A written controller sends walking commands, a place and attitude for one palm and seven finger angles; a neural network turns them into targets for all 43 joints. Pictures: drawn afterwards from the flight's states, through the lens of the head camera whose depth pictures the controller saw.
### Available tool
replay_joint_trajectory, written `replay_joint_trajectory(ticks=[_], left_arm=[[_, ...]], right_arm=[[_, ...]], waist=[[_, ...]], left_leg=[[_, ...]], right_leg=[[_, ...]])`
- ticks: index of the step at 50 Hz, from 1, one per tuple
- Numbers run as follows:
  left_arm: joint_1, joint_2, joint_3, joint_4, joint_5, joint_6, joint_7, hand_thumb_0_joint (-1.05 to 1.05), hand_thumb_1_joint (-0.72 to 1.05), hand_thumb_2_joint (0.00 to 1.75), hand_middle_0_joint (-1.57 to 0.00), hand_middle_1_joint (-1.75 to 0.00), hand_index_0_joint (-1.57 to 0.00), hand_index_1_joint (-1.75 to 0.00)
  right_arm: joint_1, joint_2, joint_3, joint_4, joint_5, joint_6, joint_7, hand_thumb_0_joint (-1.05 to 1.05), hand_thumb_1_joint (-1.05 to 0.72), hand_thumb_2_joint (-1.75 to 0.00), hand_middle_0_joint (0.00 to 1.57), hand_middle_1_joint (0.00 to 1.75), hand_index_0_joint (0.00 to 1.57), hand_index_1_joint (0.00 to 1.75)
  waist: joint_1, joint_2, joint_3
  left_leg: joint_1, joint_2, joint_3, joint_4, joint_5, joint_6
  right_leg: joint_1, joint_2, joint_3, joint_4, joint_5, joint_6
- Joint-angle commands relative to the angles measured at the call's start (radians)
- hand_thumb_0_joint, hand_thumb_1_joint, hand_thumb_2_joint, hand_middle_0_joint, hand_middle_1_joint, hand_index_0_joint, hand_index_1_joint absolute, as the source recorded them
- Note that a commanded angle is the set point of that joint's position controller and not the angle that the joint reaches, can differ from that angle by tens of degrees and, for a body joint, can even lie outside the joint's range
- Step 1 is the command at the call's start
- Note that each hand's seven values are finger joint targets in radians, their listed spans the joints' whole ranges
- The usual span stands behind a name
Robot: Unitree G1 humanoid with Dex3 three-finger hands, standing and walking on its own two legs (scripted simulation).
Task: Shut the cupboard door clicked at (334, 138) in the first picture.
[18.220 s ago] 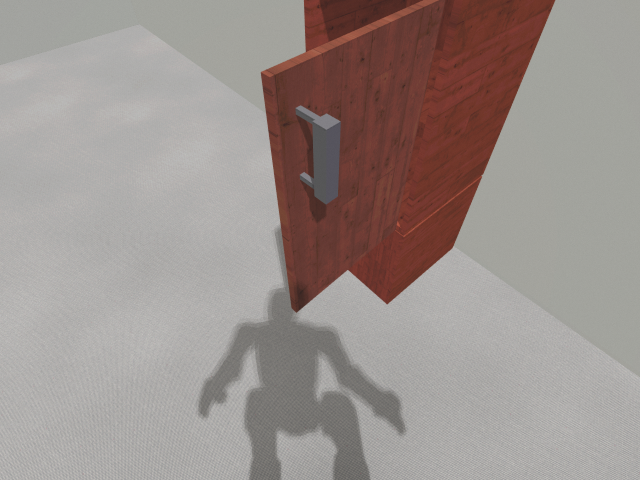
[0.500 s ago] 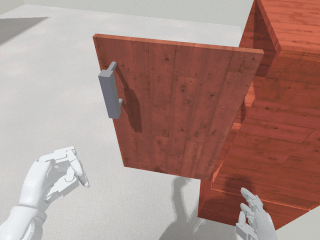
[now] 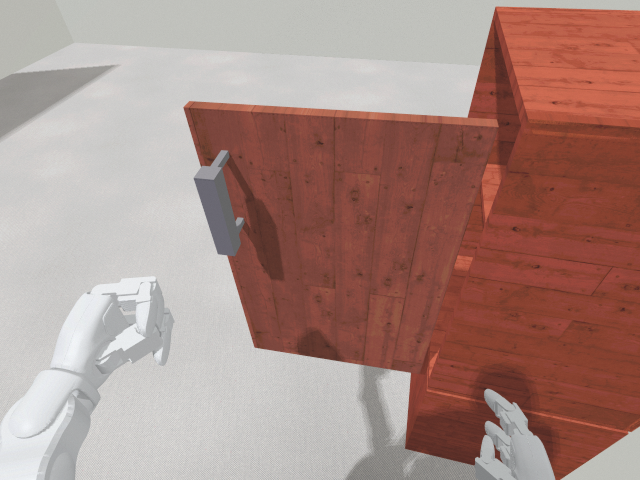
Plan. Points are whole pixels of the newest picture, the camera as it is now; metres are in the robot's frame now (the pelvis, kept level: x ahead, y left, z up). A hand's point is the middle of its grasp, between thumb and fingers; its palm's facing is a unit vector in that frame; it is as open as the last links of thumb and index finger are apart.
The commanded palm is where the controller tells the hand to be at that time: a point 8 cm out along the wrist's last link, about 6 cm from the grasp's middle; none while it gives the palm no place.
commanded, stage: raise the hand and make a fist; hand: left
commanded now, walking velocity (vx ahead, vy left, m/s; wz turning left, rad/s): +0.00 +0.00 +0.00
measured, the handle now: (225, 203) +0.44 +0.17 +0.13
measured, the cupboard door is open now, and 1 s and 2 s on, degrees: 93 93 93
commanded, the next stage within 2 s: bring the fist close to the handle in 0.24 s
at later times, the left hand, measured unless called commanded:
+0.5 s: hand (159, 329) +0.23 +0.19 +0.14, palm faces -0.04 -1.00 -0.08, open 3.1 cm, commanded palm +0.22 +0.23 +0.14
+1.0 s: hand (198, 292) +0.29 +0.17 +0.13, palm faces -0.07 -0.99 -0.08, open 3.1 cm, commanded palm +0.27 +0.21 +0.14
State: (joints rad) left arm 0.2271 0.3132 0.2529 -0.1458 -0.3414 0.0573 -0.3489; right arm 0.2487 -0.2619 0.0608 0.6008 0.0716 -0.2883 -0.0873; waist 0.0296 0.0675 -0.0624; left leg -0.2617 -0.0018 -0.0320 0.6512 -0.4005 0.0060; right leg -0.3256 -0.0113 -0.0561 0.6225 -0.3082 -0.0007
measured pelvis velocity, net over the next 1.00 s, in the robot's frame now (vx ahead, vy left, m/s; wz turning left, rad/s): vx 0.00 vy -0.01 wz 0.00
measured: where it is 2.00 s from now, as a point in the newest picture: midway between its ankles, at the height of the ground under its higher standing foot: outside the picture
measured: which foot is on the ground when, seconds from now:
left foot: down 0.00-1.00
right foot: down 0.00-1.00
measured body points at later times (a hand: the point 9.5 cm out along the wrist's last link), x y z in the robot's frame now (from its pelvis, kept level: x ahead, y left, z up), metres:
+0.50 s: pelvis -0.01 +0.00 +0.00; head -0.03 -0.02 +0.45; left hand +0.23 +0.24 +0.14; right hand +0.18 -0.22 -0.06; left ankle -0.03 +0.12 -0.72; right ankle +0.01 -0.12 -0.72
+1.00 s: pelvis +0.00 -0.01 +0.00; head -0.01 -0.04 +0.45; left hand +0.28 +0.22 +0.14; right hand +0.17 -0.25 -0.08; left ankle -0.03 +0.12 -0.72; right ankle +0.01 -0.12 -0.72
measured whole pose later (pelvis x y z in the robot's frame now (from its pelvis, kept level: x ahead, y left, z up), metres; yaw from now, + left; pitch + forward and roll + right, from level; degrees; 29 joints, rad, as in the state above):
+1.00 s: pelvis +0.00 -0.01 +0.00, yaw +0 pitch +0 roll +0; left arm 0.00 0.29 0.18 0.03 -0.27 0.03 -0.27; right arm 0.24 -0.27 0.04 0.65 0.07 -0.28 -0.09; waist 0.02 0.07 -0.04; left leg -0.23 0.00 -0.03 0.61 -0.38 -0.01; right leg -0.31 -0.01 -0.05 0.62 -0.31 -0.01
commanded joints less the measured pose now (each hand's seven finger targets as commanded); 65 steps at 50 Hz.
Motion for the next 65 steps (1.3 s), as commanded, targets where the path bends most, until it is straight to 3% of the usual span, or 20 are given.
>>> replay_joint_trajectory(ticks=[1,4,6,12,16,19,20,23,27,29,32,34,37,39,45,49,54,57,60,65], left_arm=[[-0.148,0.200,0.117,-0.285,-0.004,-0.070,0.024,0.00,0.90,0.90,-1.30,-1.50,-1.30,-1.50],[-0.182,0.240,0.157,-0.360,-0.004,-0.146,0.069,0.00,0.90,0.90,-1.30,-1.50,-1.30,-1.50],[-0.170,0.185,0.116,-0.335,0.005,-0.174,0.081,0.00,0.90,0.90,-1.30,-1.50,-1.30,-1.50],[-0.130,0.115,0.013,-0.173,0.023,-0.097,0.038,0.00,0.90,0.90,-1.30,-1.50,-1.30,-1.50],[-0.159,0.166,0.057,-0.230,0.023,-0.067,0.028,0.00,0.90,0.90,-1.30,-1.50,-1.30,-1.50],[-0.264,0.217,0.106,-0.289,0.013,-0.108,0.056,0.00,0.90,0.90,-1.30,-1.50,-1.30,-1.50],[-0.300,0.176,0.070,-0.317,0.014,-0.125,0.061,0.00,0.90,0.90,-1.30,-1.50,-1.30,-1.50],[-0.331,0.128,0.026,-0.271,0.024,-0.155,0.090,0.00,0.90,0.90,-1.30,-1.50,-1.30,-1.50],[-0.288,0.069,-0.053,-0.146,0.055,-0.108,0.087,0.00,0.90,0.90,-1.30,-1.50,-1.30,-1.50],[-0.247,0.119,-0.010,-0.088,0.066,-0.071,0.088,0.00,0.90,0.90,-1.30,-1.50,-1.30,-1.50],[-0.318,0.135,0.005,-0.138,0.066,-0.051,0.094,0.00,0.90,0.90,-1.30,-1.50,-1.30,-1.50],[-0.325,0.192,0.071,-0.195,0.060,-0.073,0.115,0.00,0.90,0.90,-1.30,-1.50,-1.30,-1.50],[-0.381,0.175,0.084,-0.225,0.050,-0.125,0.134,0.00,0.90,0.90,-1.30,-1.50,-1.30,-1.50],[-0.396,0.187,0.092,-0.176,0.050,-0.145,0.139,0.00,0.90,0.90,-1.30,-1.50,-1.30,-1.50],[-0.408,0.075,-0.054,-0.019,0.058,-0.095,0.074,0.00,0.90,0.90,-1.30,-1.50,-1.30,-1.50],[-0.476,0.163,0.014,-0.029,0.054,-0.083,0.074,0.00,0.90,0.90,-1.30,-1.50,-1.30,-1.50],[-0.586,0.214,0.091,-0.058,0.056,-0.146,0.127,0.00,0.90,0.90,-1.30,-1.50,-1.30,-1.50],[-0.640,0.144,0.025,0.032,0.067,-0.153,0.131,0.00,0.90,0.90,-1.30,-1.50,-1.30,-1.50],[-0.651,0.149,0.001,0.163,0.082,-0.119,0.112,0.00,0.90,0.90,-1.30,-1.50,-1.30,-1.50],[-0.740,0.144,-0.015,0.172,0.076,-0.097,0.090,0.00,0.90,0.90,-1.30,-1.50,-1.30,-1.50]], right_arm=[[-0.141,-0.094,-0.046,-0.195,-0.004,-0.072,-0.008,0.00,-0.90,-0.90,0.20,0.30,0.20,0.30],[-0.129,-0.089,-0.042,-0.178,-0.014,-0.087,-0.006,0.00,-0.90,-0.90,0.20,0.30,0.20,0.30],[-0.120,-0.080,-0.040,-0.164,-0.013,-0.093,-0.003,0.00,-0.90,-0.90,0.20,0.30,0.20,0.30],[-0.118,-0.104,-0.048,-0.139,0.003,-0.099,-0.010,0.00,-0.90,-0.90,0.20,0.30,0.20,0.30],[-0.135,-0.107,-0.050,-0.159,0.002,-0.101,-0.015,0.00,-0.90,-0.90,0.20,0.30,0.20,0.30],[-0.139,-0.104,-0.044,-0.147,-0.007,-0.105,-0.020,0.00,-0.90,-0.90,0.20,0.30,0.20,0.30],[-0.145,-0.092,-0.037,-0.151,-0.009,-0.109,-0.018,0.00,-0.90,-0.90,0.20,0.30,0.20,0.30],[-0.128,-0.091,-0.038,-0.124,-0.008,-0.119,-0.019,0.00,-0.90,-0.90,0.20,0.30,0.20,0.30],[-0.116,-0.101,-0.044,-0.113,-0.003,-0.107,-0.013,0.00,-0.90,-0.90,0.20,0.30,0.20,0.30],[-0.113,-0.112,-0.051,-0.114,-0.002,-0.093,-0.013,0.00,-0.90,-0.90,0.20,0.30,0.20,0.30],[-0.126,-0.106,-0.050,-0.139,-0.003,-0.074,-0.012,0.00,-0.90,-0.90,0.20,0.30,0.20,0.30],[-0.132,-0.104,-0.049,-0.148,-0.014,-0.070,-0.011,0.00,-0.90,-0.90,0.20,0.30,0.20,0.30],[-0.132,-0.086,-0.045,-0.145,-0.017,-0.070,-0.006,0.00,-0.90,-0.90,0.20,0.30,0.20,0.30],[-0.123,-0.092,-0.047,-0.123,-0.019,-0.069,-0.007,0.00,-0.90,-0.90,0.20,0.30,0.20,0.30],[-0.114,-0.105,-0.054,-0.113,0.000,-0.063,-0.012,0.00,-0.90,-0.90,0.20,0.30,0.20,0.30],[-0.115,-0.118,-0.061,-0.116,-0.004,-0.052,-0.020,0.00,-0.90,-0.90,0.20,0.30,0.20,0.30],[-0.126,-0.104,-0.054,-0.109,-0.016,-0.042,-0.014,0.00,-0.90,-0.90,0.20,0.30,0.20,0.30],[-0.126,-0.096,-0.051,-0.096,-0.012,-0.031,-0.008,0.00,-0.90,-0.90,0.20,0.30,0.20,0.30],[-0.116,-0.109,-0.054,-0.087,-0.003,-0.011,-0.008,0.00,-0.90,-0.90,0.20,0.30,0.20,0.30],[-0.116,-0.114,-0.060,-0.110,0.000,0.005,-0.009,0.00,-0.90,-0.90,0.20,0.30,0.20,0.30]], waist=[[0.020,-0.078,-0.141],[0.025,-0.011,-0.180],[0.015,0.021,-0.152],[-0.007,-0.018,0.009],[0.004,-0.071,-0.060],[0.003,-0.054,-0.113],[0.002,-0.007,-0.129],[-0.010,0.028,-0.098],[-0.015,-0.027,-0.031],[-0.001,-0.055,-0.024],[0.002,-0.082,-0.080],[0.018,-0.075,-0.154],[0.012,-0.038,-0.202],[0.004,-0.050,-0.179],[-0.023,-0.036,-0.077],[-0.017,-0.108,-0.137],[-0.004,-0.073,-0.213],[-0.023,-0.044,-0.154],[-0.031,-0.054,-0.092],[-0.031,-0.066,-0.183]], left_leg=[[-0.035,-0.002,0.009,-0.103,0.265,0.028],[0.000,-0.002,0.005,-0.100,0.306,0.021],[0.012,0.000,0.007,-0.112,0.305,0.016],[-0.043,0.007,0.005,-0.133,0.182,0.021],[-0.023,0.006,0.000,-0.130,0.203,0.028],[0.006,0.005,-0.002,-0.120,0.228,0.026],[0.025,0.003,-0.002,-0.127,0.231,0.025],[0.040,0.007,-0.011,-0.133,0.234,0.014],[-0.003,0.010,-0.007,-0.143,0.208,0.015],[-0.024,0.010,-0.001,-0.142,0.204,0.017],[-0.014,0.005,0.005,-0.138,0.244,0.020],[0.007,0.006,0.008,-0.129,0.305,0.020],[0.039,0.003,0.018,-0.118,0.361,0.015],[0.028,0.006,0.020,-0.111,0.362,0.015],[0.000,0.003,0.027,-0.120,0.289,0.018],[0.004,0.001,0.023,-0.113,0.294,0.024],[0.031,-0.002,0.028,-0.111,0.359,0.020],[0.023,-0.003,0.036,-0.122,0.317,0.017],[-0.014,-0.001,0.037,-0.132,0.259,0.017],[0.014,-0.004,0.033,-0.124,0.294,0.019]], right_leg=[[0.137,-0.017,0.021,-0.095,0.185,0.003],[0.144,-0.008,0.010,-0.072,0.233,-0.004],[0.124,-0.004,-0.005,-0.068,0.229,-0.008],[0.046,-0.006,0.004,-0.115,0.102,-0.005],[0.076,-0.007,0.004,-0.111,0.106,0.000],[0.095,-0.006,0.006,-0.097,0.123,0.001],[0.090,-0.005,0.002,-0.093,0.124,-0.001],[0.063,0.000,-0.011,-0.082,0.133,-0.007],[0.043,-0.004,-0.011,-0.090,0.124,-0.006],[0.059,-0.008,-0.001,-0.098,0.117,-0.007],[0.093,-0.012,-0.002,-0.091,0.160,-0.004],[0.136,-0.013,-0.001,-0.075,0.221,-0.005],[0.148,-0.011,-0.003,-0.059,0.292,-0.005],[0.142,-0.009,0.001,-0.062,0.303,-0.004],[0.085,-0.012,0.010,-0.092,0.254,-0.004],[0.120,-0.014,0.019,-0.095,0.255,0.002],[0.160,-0.015,0.018,-0.068,0.328,-0.001],[0.121,-0.013,0.021,-0.082,0.286,-0.004],[0.098,-0.015,0.031,-0.104,0.219,-0.006],[0.128,-0.015,0.028,-0.093,0.262,-0.010]])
